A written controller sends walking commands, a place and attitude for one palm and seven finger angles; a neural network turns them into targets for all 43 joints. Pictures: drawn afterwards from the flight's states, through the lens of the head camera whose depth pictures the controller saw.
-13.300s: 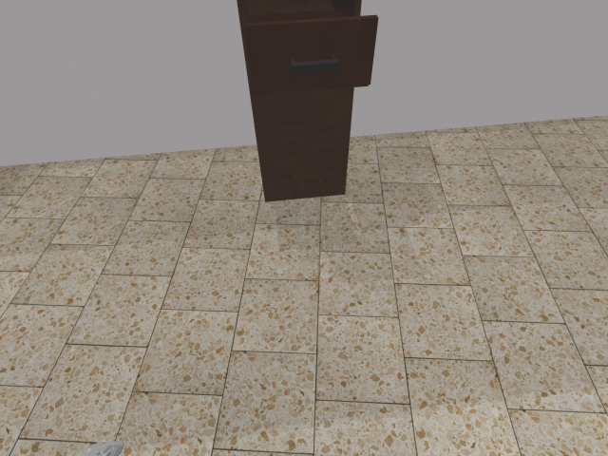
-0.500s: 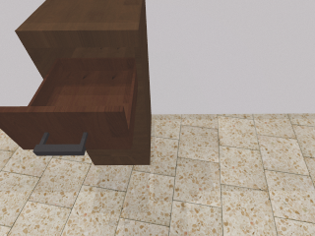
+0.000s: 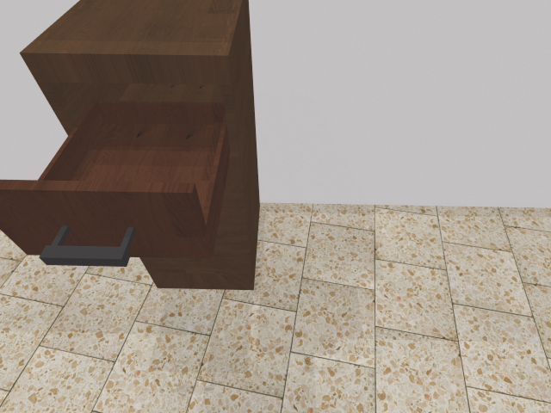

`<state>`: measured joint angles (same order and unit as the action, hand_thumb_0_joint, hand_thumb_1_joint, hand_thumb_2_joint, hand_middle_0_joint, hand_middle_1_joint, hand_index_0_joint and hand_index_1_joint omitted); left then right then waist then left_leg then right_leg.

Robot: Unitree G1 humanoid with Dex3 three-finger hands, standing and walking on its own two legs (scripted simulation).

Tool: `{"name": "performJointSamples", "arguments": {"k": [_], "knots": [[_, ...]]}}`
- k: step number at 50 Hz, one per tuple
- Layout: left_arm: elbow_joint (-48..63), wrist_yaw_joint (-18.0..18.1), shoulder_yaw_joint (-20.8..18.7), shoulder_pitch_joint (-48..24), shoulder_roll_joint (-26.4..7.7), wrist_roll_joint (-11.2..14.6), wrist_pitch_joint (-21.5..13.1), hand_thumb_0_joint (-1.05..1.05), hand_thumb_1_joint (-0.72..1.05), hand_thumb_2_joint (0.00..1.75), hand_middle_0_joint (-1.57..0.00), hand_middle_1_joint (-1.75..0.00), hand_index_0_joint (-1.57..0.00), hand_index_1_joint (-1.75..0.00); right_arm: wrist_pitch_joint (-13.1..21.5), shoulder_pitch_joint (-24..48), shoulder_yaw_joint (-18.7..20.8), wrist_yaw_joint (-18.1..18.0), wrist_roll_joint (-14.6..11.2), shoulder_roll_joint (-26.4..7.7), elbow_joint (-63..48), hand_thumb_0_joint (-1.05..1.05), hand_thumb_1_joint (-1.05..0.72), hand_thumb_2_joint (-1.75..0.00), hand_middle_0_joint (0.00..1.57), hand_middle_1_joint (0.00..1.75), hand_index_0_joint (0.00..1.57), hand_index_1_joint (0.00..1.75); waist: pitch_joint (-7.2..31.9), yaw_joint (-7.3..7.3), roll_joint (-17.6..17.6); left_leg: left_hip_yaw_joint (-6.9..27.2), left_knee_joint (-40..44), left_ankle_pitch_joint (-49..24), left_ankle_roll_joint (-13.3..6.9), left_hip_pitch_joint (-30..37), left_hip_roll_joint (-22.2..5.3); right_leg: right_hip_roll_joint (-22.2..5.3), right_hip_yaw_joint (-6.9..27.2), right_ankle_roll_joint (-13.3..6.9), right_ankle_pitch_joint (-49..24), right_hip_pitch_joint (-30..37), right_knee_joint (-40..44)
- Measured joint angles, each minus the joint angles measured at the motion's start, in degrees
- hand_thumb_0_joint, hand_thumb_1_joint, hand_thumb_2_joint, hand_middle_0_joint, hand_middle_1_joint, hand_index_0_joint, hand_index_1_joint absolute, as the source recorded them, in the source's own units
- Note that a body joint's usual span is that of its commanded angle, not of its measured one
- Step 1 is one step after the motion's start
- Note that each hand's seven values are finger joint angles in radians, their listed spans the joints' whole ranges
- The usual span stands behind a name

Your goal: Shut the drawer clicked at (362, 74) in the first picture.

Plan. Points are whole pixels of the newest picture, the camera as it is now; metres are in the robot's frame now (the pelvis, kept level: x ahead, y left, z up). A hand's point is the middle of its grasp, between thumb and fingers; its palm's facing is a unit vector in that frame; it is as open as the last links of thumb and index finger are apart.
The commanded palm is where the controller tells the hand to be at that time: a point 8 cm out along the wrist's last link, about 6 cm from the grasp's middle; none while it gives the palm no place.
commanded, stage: look again from close up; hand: left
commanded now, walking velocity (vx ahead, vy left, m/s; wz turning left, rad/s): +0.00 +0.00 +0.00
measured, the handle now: (91, 244) +0.34 +0.32 +0.03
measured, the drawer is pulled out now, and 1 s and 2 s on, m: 0.29 0.29 0.29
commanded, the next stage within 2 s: shuffle to correct the standing spot in 0.04 s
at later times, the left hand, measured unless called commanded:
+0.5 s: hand out of the picture -0.01 +0.20 -0.19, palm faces +0.07 -0.98 -0.18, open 7.3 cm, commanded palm none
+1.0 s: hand out of the picture +0.04 +0.30 -0.20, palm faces +0.09 -0.97 -0.22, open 7.3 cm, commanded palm none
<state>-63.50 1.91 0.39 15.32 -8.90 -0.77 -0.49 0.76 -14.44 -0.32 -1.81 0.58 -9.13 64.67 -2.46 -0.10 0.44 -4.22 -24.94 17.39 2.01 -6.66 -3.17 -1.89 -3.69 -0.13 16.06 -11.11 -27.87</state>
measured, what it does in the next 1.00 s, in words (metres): steps to the left: left foot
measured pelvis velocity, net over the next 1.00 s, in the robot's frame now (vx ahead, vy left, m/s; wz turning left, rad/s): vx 0.07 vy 0.11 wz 0.03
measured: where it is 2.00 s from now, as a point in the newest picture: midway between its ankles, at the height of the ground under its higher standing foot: outside the picture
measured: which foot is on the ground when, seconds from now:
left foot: down 0.00-0.64, up 0.66-0.92, down 0.94-1.00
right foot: down 0.00-0.92, up 0.94-1.00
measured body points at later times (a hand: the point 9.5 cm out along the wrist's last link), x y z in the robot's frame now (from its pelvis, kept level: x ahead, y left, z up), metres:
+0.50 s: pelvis +0.00 +0.03 -0.01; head +0.03 +0.04 +0.44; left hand -0.01 +0.25 -0.17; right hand -0.01 -0.20 -0.16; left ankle -0.05 +0.14 -0.74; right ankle -0.01 -0.11 -0.73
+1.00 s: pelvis +0.07 +0.11 -0.02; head +0.10 +0.13 +0.43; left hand +0.04 +0.35 -0.18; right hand +0.14 -0.14 -0.15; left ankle +0.09 +0.23 -0.74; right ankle +0.00 -0.04 -0.71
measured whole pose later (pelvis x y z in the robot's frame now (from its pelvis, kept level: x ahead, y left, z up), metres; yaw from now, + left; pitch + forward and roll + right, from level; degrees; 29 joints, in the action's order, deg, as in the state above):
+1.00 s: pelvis +0.07 +0.11 -0.02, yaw +2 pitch +1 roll +1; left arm -60.1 1.8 -3.4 17.8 -11.6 -1.5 2.3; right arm 0.8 -11.8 1.8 -0.7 1.4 -11.1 55.6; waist -3.1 -1.0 -3.9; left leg -5.8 -36.3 16.8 -0.4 -20.5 -2.1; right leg -6.7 -2.2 0.5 32.2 -17.7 -49.6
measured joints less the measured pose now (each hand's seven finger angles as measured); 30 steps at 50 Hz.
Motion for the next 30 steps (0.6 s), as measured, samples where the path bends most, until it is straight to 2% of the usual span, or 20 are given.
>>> {"name": "performJointSamples", "arguments": {"k": [14,19,22,27,30], "knots": [[0.60,-0.32,-0.34,1.01,0.39,-0.17,-0.01,0.01,0.92,0.90,-0.20,-0.30,-0.20,-0.30,-0.69,-1.26,0.08,0.40,0.16,0.18,-0.26,0.00,-0.91,-0.90,0.20,0.30,0.20,0.30,0.39,-0.36,-0.10,1.09,-1.70,0.02,0.33,-1.96,-0.64,0.51,-1.06,-0.68,-0.32,-0.82,-0.14],[1.80,-0.30,-1.40,2.00,0.78,-0.46,0.39,0.00,0.91,0.90,-0.20,-0.30,-0.21,-0.30,-1.60,-2.73,0.62,0.73,0.34,-0.23,-0.88,0.00,-0.91,-0.90,0.20,0.30,0.20,0.30,0.94,-0.85,-0.12,1.22,-5.45,2.29,-0.89,-4.08,-0.41,-0.04,-1.52,0.03,0.61,-1.50,-1.34],[2.18,-0.30,-2.13,2.52,0.33,-0.54,1.04,0.00,0.91,0.90,-0.20,-0.30,-0.21,-0.30,-1.26,-3.34,0.80,0.79,0.34,0.11,-1.46,0.00,-0.91,-0.90,0.20,0.30,0.20,0.30,0.85,-1.14,-1.94,0.19,-4.89,2.42,-1.17,-3.56,1.15,-1.64,-0.46,0.90,1.56,-2.24,-2.93],[2.84,-0.36,-2.64,2.07,-0.51,-0.81,2.38,0.00,0.91,0.90,-0.20,-0.30,-0.20,-0.30,-0.41,-5.01,0.74,0.38,0.75,0.79,-3.42,0.00,-0.91,-0.90,0.20,0.30,0.20,0.30,0.52,-0.74,-2.28,-1.20,-5.07,3.54,-3.22,-3.31,2.50,-2.18,-0.51,-1.28,11.40,-6.56,-13.51],[3.69,-0.53,-2.91,0.89,-0.57,-0.69,1.91,0.01,0.91,0.90,-0.19,-0.30,-0.20,-0.30,-0.43,-5.71,0.41,0.26,0.91,1.29,-3.73,0.00,-0.90,-0.90,0.20,0.30,0.20,0.30,-0.08,-0.22,-1.42,-1.38,-5.00,3.95,-3.48,-2.95,3.03,-1.41,-2.35,-1.68,10.92,-7.02,-13.63]]}}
